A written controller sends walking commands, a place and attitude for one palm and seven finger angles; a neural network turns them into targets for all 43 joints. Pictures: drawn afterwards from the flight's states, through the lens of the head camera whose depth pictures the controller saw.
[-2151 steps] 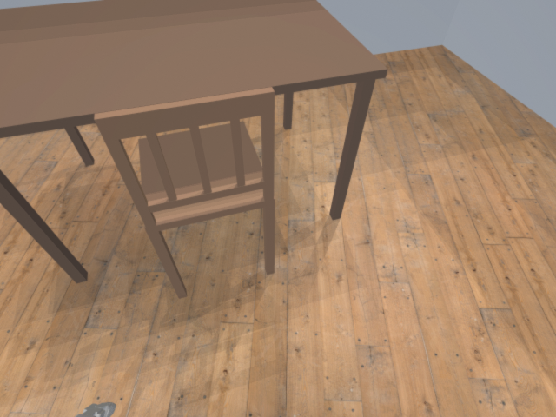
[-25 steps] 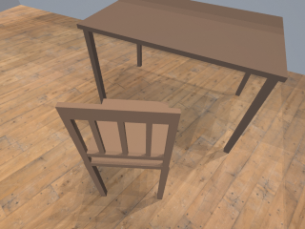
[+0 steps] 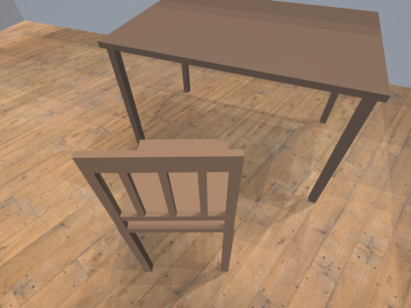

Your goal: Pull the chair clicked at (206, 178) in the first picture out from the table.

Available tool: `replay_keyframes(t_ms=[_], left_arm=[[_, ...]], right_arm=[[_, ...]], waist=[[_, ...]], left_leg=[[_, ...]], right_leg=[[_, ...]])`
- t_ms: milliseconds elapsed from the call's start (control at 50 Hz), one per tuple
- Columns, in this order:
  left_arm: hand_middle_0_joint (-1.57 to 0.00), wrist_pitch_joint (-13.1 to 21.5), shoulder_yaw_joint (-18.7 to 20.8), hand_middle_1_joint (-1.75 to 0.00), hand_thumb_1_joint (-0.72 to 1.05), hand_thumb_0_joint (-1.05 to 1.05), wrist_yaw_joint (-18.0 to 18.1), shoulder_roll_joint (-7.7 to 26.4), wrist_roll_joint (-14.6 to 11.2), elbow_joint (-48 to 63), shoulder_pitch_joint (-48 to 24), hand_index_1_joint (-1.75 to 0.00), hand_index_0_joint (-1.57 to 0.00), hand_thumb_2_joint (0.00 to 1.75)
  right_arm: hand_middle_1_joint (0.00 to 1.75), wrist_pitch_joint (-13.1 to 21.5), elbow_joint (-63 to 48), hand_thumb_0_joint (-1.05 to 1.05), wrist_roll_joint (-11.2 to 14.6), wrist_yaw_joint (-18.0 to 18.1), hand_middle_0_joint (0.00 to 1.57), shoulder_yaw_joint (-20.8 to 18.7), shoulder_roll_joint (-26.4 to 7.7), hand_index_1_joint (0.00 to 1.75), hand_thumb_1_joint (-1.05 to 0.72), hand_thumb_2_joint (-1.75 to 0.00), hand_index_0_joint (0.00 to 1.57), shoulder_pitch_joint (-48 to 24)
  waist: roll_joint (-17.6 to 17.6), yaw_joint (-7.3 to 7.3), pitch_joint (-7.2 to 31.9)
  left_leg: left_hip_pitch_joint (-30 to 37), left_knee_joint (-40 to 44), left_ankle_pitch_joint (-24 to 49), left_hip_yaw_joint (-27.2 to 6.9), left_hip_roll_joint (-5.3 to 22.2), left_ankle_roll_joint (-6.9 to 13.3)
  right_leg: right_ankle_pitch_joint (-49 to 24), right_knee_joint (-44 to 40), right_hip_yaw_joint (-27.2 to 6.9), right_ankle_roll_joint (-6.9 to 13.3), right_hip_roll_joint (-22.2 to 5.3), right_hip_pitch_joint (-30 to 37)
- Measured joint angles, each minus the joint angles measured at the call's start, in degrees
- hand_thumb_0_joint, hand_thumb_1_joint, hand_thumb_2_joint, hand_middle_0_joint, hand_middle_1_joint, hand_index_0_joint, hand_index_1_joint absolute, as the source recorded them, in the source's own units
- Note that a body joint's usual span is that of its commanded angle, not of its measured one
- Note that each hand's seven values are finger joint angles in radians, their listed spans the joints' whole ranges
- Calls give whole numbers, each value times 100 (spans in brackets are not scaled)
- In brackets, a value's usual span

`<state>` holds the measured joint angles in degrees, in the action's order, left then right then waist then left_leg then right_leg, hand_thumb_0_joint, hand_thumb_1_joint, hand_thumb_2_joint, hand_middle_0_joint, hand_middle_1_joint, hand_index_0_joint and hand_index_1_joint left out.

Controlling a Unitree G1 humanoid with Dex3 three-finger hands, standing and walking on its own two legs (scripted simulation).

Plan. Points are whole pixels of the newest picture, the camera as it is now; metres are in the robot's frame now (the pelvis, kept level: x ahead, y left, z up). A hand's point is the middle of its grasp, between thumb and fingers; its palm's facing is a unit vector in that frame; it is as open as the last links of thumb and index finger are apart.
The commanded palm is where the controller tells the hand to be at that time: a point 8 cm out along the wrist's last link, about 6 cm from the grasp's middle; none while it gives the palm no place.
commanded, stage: come to a stop and stand still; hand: left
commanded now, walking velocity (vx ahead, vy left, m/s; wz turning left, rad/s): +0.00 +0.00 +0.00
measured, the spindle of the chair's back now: (168, 194) +0.42 +0.13 -0.11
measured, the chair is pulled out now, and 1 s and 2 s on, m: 0.43 0.43 0.43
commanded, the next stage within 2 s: look again from close up in 0.46 s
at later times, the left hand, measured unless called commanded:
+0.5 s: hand out of the picture +0.04 +0.17 -0.17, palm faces +0.01 -0.98 -0.21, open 7.3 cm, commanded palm none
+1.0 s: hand out of the picture +0.01 +0.16 -0.17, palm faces +0.01 -0.99 -0.16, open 7.4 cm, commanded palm none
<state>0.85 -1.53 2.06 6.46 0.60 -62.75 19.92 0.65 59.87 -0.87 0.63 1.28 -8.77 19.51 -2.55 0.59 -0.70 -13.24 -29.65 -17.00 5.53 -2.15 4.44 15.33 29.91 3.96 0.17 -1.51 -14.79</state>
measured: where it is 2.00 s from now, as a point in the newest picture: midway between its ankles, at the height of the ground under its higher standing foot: outside the picture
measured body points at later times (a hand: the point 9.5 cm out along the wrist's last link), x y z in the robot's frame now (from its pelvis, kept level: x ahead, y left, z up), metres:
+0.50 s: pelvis +0.02 +0.00 +0.01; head +0.04 +0.00 +0.45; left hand +0.04 +0.23 -0.15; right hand +0.03 -0.22 -0.16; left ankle -0.01 +0.07 -0.73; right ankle +0.01 -0.12 -0.73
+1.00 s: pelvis +0.02 +0.00 +0.01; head +0.04 +0.01 +0.46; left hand +0.01 +0.21 -0.16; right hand +0.01 -0.21 -0.15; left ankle -0.01 +0.07 -0.73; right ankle +0.01 -0.12 -0.73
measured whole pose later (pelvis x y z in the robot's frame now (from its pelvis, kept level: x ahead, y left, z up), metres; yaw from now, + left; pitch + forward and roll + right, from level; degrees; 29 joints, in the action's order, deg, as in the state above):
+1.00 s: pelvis +0.02 +0.00 +0.01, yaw -1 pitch -1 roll +0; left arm 0.4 -1.4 2.3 7.7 0.4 -62.8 17.8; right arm 2.0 65.8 -0.4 1.5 1.5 -7.9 15.9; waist 0.6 -0.2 -2.7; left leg -6.3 -22.1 -15.2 5.9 -2.8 4.3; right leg 14.3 24.2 3.3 -0.3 -1.6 -8.8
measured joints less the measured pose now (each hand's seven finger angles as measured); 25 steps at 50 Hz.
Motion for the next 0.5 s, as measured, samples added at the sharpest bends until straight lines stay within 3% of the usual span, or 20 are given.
replay_keyframes(t_ms=[500], left_arm=[[-20,-52,73,-30,92,1,46,254,-27,142,-435,-30,-19,90]], right_arm=[[30,112,399,1,16,77,20,22,-51,30,-91,-90,20,-365]], waist=[[215,-43,-124]], left_leg=[[622,549,48,57,-58,-19]], right_leg=[[45,-334,-83,-41,-15,501]])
